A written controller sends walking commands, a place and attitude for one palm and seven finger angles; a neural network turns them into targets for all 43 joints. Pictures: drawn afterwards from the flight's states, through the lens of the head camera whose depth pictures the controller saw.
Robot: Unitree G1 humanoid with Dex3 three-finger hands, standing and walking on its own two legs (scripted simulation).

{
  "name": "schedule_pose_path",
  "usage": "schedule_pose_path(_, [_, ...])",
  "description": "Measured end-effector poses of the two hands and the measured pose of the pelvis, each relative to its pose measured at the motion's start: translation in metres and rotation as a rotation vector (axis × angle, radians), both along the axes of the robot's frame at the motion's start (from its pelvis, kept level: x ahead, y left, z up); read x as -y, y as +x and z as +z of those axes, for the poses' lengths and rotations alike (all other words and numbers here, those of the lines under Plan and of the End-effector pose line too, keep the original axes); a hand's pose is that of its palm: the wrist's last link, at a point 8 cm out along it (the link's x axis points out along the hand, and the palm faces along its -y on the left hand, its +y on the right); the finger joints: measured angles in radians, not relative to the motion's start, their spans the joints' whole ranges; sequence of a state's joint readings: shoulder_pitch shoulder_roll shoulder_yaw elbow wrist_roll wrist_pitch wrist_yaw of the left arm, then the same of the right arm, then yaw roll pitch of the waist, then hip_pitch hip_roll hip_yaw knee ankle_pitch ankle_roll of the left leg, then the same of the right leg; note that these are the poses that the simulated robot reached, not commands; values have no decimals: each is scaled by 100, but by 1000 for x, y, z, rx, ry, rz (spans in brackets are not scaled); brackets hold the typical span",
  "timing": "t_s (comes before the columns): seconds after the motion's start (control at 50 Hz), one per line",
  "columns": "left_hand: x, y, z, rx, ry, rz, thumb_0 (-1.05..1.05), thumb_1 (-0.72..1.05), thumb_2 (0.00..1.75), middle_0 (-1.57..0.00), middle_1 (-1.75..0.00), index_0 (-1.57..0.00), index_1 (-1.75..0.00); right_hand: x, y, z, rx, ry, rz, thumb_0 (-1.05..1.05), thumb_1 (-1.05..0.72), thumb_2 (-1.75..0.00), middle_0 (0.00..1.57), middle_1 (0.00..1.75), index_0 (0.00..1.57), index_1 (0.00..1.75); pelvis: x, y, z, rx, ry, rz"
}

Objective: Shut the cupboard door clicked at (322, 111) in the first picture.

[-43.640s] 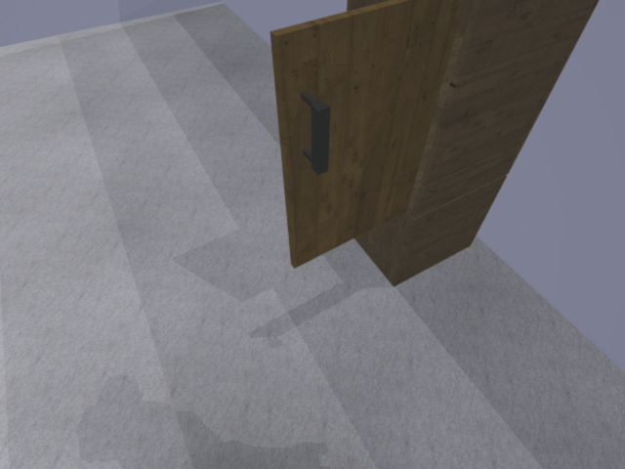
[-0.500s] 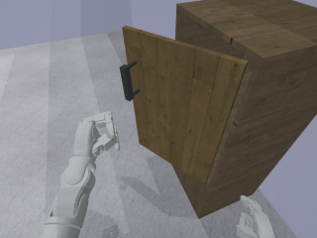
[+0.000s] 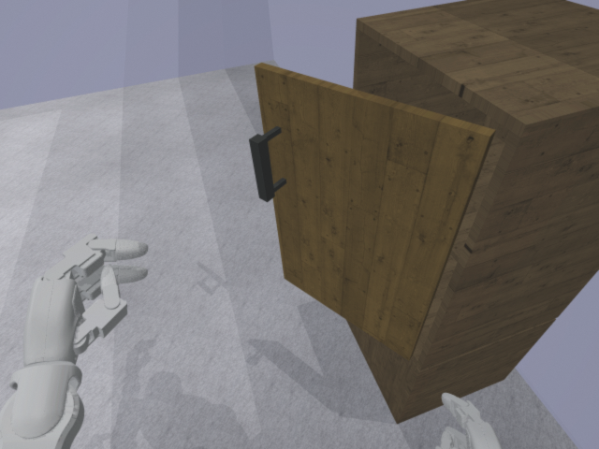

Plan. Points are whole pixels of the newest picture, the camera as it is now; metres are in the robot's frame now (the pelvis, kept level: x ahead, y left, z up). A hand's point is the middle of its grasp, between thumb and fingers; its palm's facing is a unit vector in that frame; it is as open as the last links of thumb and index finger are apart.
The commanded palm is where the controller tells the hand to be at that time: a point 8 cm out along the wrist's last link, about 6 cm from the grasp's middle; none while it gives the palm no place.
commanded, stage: draw the hand back to the body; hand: left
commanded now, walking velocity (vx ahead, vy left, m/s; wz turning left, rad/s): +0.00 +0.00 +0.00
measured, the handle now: (270, 164) +0.58 +0.12 +0.08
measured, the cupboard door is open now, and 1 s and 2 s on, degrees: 32 32 32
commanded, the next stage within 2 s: step back with the hand held close in 0.58 s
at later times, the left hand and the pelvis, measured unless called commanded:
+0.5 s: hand (66, 338) +0.18 +0.26 +0.15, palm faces +0.46 -0.80 -0.38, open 7.4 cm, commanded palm +0.13 +0.30 +0.17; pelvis +0.00 +0.00 +0.00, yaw +1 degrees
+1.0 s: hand (77, 334) +0.19 +0.25 +0.14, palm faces +0.33 -0.80 -0.50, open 7.4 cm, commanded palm +0.13 +0.30 +0.17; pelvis -0.02 +0.00 -0.01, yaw -2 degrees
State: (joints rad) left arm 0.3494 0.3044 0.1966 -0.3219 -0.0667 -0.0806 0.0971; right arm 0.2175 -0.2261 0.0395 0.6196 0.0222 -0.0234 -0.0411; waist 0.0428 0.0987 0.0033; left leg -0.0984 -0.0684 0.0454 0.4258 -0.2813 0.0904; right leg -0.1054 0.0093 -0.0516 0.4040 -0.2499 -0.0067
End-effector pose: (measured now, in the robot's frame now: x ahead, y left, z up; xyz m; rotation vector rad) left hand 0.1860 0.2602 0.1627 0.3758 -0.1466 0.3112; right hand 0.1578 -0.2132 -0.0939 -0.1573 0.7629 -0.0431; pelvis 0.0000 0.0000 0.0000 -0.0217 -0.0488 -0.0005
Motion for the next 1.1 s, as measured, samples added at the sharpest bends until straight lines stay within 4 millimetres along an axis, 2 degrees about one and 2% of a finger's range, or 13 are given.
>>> schedule_pose_path(0.12, [-22,-19,-5,-47,36,67,2,89,90,-55,-68,-55,-68,12,0,6,9,-27,-31,1,-90,-90,20,30,20,30,1,1,0,-4,-3,-5])
schedule_pose_path(0.26, [-44,-49,16,1,117,158,2,89,90,-36,-47,-36,-47,18,12,15,66,-54,-23,1,-91,-90,20,30,20,30,1,2,0,3,-7,3])
schedule_pose_path(0.32, [-47,-55,18,22,114,191,2,89,90,-30,-41,-30,-41,16,17,16,81,-54,-6,1,-91,-90,20,30,20,30,0,-1,0,6,-6,10])
schedule_pose_path(0.48, [-37,-47,1,-13,46,170,2,89,90,-22,-32,-22,-33,7,18,16,84,-41,13,1,-90,-90,20,30,20,30,3,-5,0,0,-1,11])
schedule_pose_path(0.64, [-33,-43,18,25,100,139,2,89,90,-21,-31,-21,-31,8,13,13,76,-25,4,1,-90,-90,20,30,20,30,6,0,1,7,-2,5])
schedule_pose_path(0.78, [-39,-38,19,19,131,151,2,89,90,-21,-30,-21,-31,17,7,8,36,-34,-16,1,-90,-90,21,30,20,30,7,-3,0,-14,-7,-3])
schedule_pose_path(0.96, [-31,-32,3,-44,160,47,2,89,90,-21,-30,-21,-30,36,-13,7,-17,-93,-115,1,-90,-90,20,30,20,30,-2,-14,-6,-56,2,-27])
schedule_pose_path(1.1, [-39,-43,14,-1,223,16,2,88,90,-21,-30,-21,-31,34,-32,13,-13,-114,-150,1,-91,-90,20,30,20,30,-5,-29,-9,-52,10,-35])
